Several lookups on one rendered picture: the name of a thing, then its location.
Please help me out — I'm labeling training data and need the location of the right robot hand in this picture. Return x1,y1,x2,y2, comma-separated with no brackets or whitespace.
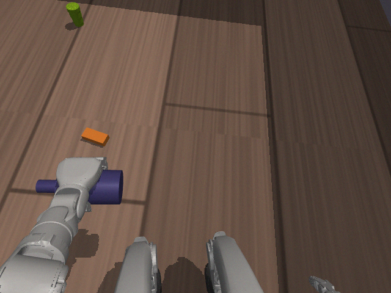
309,276,340,293

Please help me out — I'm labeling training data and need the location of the left robot arm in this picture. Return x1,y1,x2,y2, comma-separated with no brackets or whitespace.
0,184,89,293

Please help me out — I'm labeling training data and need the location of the left robot hand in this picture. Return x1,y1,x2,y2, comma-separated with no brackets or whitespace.
56,157,108,212

